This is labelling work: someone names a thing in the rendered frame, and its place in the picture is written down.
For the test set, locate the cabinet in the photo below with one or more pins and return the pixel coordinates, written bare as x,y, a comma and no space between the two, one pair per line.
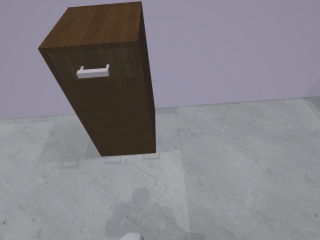
117,113

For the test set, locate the handle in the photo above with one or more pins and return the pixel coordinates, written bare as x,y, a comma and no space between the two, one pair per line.
92,73

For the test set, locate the drawer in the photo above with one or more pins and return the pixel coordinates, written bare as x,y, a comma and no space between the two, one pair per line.
122,63

